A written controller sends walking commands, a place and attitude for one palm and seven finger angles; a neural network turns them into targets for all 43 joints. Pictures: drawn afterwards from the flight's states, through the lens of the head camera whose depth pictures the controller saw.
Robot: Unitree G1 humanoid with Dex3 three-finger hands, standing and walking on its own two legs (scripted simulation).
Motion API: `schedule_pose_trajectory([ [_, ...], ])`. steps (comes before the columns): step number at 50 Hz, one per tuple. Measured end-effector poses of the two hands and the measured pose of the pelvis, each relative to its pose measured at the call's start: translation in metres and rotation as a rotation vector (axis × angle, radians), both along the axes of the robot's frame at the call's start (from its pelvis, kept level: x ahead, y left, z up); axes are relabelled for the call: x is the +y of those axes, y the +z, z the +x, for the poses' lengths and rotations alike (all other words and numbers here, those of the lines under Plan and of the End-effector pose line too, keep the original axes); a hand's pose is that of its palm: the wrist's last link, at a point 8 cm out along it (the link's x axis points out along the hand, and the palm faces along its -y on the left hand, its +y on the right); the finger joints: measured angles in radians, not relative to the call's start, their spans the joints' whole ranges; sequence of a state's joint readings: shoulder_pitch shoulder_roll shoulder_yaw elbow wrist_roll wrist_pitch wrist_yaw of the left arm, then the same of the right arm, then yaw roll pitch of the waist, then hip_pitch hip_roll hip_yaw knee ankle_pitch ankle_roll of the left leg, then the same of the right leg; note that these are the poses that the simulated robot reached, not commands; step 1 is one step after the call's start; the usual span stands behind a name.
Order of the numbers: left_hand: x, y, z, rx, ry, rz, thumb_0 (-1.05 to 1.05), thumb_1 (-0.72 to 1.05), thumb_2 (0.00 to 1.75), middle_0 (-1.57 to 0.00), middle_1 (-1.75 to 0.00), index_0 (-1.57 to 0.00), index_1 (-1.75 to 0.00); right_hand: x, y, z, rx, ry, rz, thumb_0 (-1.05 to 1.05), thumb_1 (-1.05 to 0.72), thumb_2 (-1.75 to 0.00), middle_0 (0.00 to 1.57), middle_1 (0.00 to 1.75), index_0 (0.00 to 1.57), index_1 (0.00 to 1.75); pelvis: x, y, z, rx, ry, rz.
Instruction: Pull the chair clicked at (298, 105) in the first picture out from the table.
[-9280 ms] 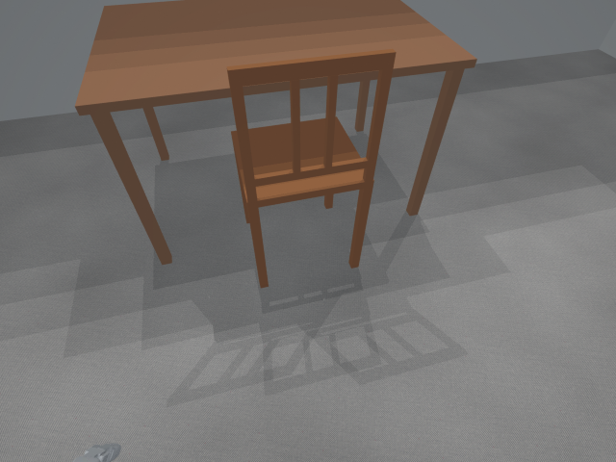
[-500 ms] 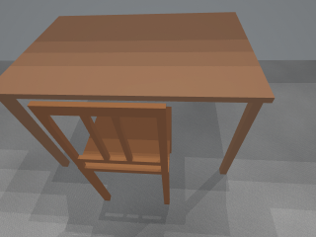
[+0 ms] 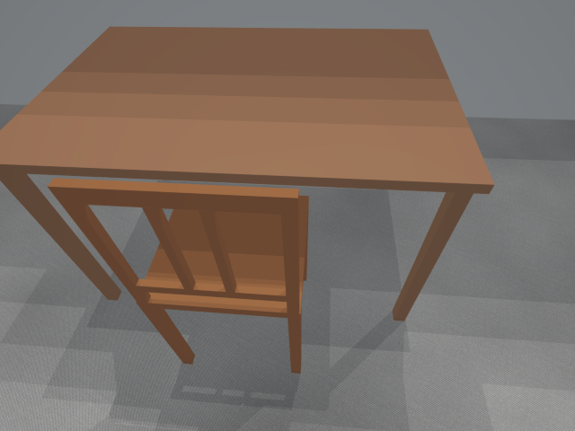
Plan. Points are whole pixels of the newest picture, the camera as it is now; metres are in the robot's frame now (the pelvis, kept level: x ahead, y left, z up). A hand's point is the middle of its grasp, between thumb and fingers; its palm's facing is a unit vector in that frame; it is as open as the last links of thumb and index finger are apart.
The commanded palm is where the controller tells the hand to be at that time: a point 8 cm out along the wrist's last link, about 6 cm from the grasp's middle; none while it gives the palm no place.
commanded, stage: look again from close up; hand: left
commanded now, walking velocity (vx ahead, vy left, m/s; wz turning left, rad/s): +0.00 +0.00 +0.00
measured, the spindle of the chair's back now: (173, 251) +0.44 +0.26 -0.09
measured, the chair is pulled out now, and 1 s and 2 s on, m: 0.00 0.00 0.00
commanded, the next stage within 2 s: raise the hand toward the chair's back in 0.80 s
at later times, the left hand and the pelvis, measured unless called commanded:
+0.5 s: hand out of the picture -0.02 +0.18 -0.17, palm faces +0.03 -0.98 -0.19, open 7.3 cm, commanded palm none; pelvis -0.01 +0.01 +0.00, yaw +0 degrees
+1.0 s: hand out of the picture +0.05 +0.22 -0.13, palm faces +0.21 -0.95 -0.24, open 7.3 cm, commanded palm +0.09 +0.24 -0.07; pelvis -0.01 +0.02 +0.00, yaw +1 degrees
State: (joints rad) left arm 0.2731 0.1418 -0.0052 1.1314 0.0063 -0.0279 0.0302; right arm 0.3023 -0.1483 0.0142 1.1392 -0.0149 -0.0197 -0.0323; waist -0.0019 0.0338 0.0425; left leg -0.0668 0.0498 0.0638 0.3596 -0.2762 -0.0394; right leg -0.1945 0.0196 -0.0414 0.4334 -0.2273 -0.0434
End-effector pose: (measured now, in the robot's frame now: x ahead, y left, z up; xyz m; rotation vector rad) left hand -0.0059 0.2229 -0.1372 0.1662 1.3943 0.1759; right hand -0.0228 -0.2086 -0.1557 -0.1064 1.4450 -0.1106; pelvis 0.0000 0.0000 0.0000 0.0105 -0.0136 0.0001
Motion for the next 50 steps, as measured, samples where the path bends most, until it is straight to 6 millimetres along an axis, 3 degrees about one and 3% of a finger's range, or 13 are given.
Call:
schedule_pose_trajectory([
  [22, 0.003, -0.005, -0.016, 0.021, 0.01, -0.026, 0.0, 0.92, 0.9, -0.2, -0.3, -0.2, -0.3, 0.022, 0.003, -0.024, 0.037, -0.02, 0.013, 0.0, -0.91, -0.9, 0.2, 0.29, 0.2, 0.3, 0.011, 0.0, -0.006, -0.002, -0.001, -0.001],
  [46, 0.008, -0.007, -0.02, 0.026, 0.007, -0.032, 0.0, 0.92, 0.9, -0.2, -0.3, -0.2, -0.3, 0.029, 0.003, -0.013, 0.011, -0.02, 0.006, 0.0, -0.91, -0.9, 0.2, 0.29, 0.2, 0.3, 0.019, -0.001, -0.008, 0.002, -0.004, -0.007],
  [48, 0.023, 0.007, 0.0, -0.106, 0.099, 0.006, 0.03, 0.94, 0.9, -0.2, -0.3, -0.21, -0.3, 0.023, 0.006, -0.002, -0.075, -0.014, -0.038, 0.01, -0.91, -0.9, 0.2, 0.29, 0.2, 0.3, 0.021, -0.003, -0.011, -0.005, -0.004, -0.012],
  [50, 0.038, 0.036, 0.036, -0.35, 0.107, 0.059, 0.04, 0.94, 0.89, -0.2, -0.3, -0.21, -0.3, 0.01, 0.011, 0.016, -0.211, 0.009, -0.082, 0.02, -0.92, -0.9, 0.2, 0.3, 0.2, 0.3, 0.023, -0.004, -0.013, -0.001, 0.014, -0.009],
])
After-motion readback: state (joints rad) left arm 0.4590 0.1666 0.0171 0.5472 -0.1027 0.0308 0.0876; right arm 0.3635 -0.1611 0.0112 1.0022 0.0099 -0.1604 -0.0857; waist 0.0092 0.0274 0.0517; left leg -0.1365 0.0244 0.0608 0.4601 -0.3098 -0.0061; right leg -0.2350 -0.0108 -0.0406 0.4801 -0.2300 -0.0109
